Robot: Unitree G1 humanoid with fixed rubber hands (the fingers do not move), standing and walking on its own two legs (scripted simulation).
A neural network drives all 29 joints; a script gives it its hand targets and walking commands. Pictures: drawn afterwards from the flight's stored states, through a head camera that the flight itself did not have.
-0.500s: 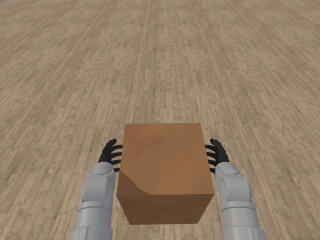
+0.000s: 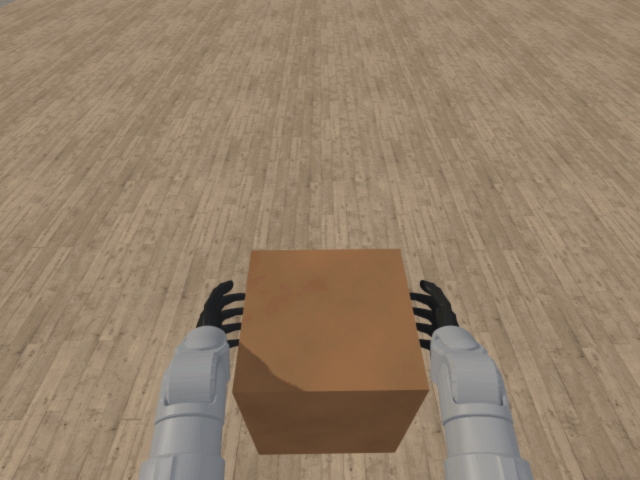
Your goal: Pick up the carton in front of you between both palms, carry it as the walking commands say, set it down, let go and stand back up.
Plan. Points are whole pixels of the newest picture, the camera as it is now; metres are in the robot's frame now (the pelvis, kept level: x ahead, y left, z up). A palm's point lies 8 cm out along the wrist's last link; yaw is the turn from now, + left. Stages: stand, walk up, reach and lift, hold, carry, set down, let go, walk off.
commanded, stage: carry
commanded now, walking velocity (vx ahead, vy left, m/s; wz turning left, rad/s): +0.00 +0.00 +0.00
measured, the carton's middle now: (326, 356) +0.31 +0.00 -0.04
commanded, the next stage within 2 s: hold in 0.22 s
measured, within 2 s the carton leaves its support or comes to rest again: neither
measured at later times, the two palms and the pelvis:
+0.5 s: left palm (192, 360) +0.25 +0.17 +0.04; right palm (431, 340) +0.28 -0.13 +0.04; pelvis -0.01 -0.01 +0.01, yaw +5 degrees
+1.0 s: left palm (216, 356) +0.25 +0.13 +0.06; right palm (453, 327) +0.30 -0.16 +0.05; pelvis -0.01 -0.06 +0.01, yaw +9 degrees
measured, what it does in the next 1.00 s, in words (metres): shifts its weight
